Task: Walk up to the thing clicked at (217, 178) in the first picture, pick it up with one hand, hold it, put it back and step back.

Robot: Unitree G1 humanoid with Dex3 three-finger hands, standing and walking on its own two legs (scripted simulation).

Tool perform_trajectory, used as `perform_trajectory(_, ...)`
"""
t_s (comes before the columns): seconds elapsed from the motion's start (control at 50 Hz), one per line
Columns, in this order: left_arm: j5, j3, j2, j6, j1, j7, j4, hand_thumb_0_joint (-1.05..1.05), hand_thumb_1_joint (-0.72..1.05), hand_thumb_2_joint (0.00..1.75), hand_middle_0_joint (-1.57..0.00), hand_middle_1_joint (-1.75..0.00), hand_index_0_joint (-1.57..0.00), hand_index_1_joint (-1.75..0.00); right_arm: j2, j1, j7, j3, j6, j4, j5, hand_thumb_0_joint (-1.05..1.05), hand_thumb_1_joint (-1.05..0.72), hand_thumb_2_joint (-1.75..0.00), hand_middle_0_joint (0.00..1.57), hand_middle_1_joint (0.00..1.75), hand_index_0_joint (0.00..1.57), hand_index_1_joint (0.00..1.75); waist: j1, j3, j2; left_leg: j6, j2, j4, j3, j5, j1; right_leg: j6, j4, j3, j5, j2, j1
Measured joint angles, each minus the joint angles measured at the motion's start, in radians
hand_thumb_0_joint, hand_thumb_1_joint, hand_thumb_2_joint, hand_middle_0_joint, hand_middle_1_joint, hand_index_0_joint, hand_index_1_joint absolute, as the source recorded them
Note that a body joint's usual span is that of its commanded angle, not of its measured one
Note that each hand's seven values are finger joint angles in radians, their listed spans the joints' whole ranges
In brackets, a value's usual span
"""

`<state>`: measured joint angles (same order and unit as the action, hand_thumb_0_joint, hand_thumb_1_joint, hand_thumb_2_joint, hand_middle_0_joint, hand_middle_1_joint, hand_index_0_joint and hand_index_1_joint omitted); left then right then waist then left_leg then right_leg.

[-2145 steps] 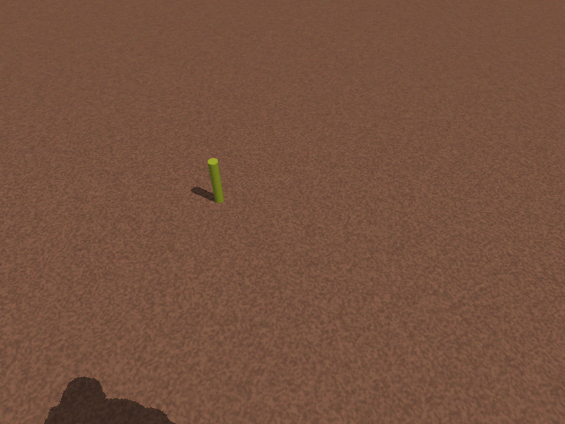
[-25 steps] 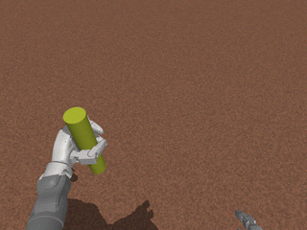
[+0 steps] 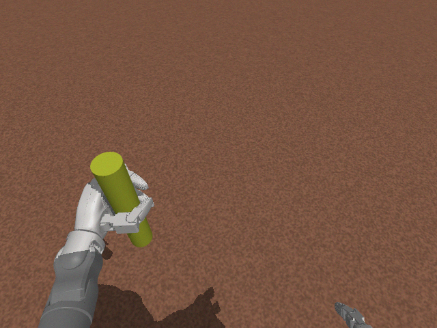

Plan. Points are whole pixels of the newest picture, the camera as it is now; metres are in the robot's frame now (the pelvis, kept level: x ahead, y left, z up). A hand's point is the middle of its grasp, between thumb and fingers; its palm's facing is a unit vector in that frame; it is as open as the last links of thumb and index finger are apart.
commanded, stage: hold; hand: left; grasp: from the side
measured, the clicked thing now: (127, 207) +0.33 +0.17 +0.05
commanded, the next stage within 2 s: crouch in 0.28 s
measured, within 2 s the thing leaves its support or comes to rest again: neither
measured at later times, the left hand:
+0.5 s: hand (132, 207) +0.32 +0.16 +0.05, palm faces -0.07 -1.00 +0.00, open 5.9 cm
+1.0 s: hand (154, 241) +0.35 +0.16 -0.15, palm faces -0.09 -1.00 -0.01, open 5.9 cm
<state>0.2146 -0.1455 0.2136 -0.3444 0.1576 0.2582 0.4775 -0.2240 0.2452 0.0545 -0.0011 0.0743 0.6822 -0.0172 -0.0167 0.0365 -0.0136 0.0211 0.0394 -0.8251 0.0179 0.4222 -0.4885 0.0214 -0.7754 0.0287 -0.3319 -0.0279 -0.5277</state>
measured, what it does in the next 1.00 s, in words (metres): lowers itself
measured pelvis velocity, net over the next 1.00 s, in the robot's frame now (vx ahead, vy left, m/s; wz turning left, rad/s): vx -0.03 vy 0.00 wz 0.00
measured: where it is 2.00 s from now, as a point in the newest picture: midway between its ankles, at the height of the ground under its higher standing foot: outside the picture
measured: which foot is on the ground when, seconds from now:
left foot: down 0.00-1.00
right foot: down 0.00-1.00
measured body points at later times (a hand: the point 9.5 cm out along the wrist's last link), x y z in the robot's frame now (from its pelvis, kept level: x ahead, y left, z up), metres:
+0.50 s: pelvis +0.00 +0.00 +0.00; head +0.03 +0.00 +0.45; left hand +0.32 +0.22 +0.06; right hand +0.13 -0.25 -0.10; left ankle +0.00 +0.13 -0.71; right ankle +0.04 -0.14 -0.71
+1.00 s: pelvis -0.03 +0.00 -0.14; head +0.11 +0.03 +0.29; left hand +0.35 +0.22 -0.15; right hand +0.09 -0.27 -0.25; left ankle +0.00 +0.13 -0.70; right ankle +0.04 -0.14 -0.70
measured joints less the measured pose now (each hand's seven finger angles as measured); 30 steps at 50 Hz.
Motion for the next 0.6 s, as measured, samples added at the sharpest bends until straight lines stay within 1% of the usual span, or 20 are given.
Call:
perform_trajectory(0.2, 0.0, -0.003, 0.003, 0.006, 0.007, 0.002, 0.012, 0.05, 0.13, 1.09, -0.97, -1.12, -0.96, -1.12, -0.002, -0.005, 0.001, 0.001, 0.0, -0.005, 0.0, 0.02, -0.88, -0.89, 0.2, 0.3, 0.2, 0.29, -0.002, -0.002, 0.002, 0.002, 0.001, 0.003, -0.001, -0.002, -0.001, -0.002, 0.0, -0.001, 0.001, 0.001, -0.004)
perform_trajectory(0.44, -0.002, -0.003, 0.005, -0.005, -0.019, 0.003, -0.006, 0.05, 0.13, 1.09, -0.97, -1.12, -0.96, -1.12, -0.002, -0.003, 0.003, 0.002, 0.001, -0.004, 0.0, 0.02, -0.88, -0.89, 0.2, 0.3, 0.2, 0.29, 0.0, 0.001, 0.001, 0.002, 0.001, -0.001, -0.001, 0.005, 0.001, -0.001, -0.004, -0.002, -0.005, 0.001, -0.001)
perform_trajectory(0.6, -0.007, -0.011, -0.004, -0.032, 0.014, -0.006, 0.068, 0.05, 0.13, 1.09, -0.97, -1.11, -0.96, -1.12, 0.0, -0.016, -0.01, 0.006, 0.007, -0.005, 0.006, 0.01, -0.87, -0.89, 0.2, 0.3, 0.2, 0.29, -0.005, 0.004, 0.009, 0.0, -0.002, -0.037, 0.002, 0.012, -0.053, -0.001, -0.038, -0.001, -0.012, -0.001, -0.054)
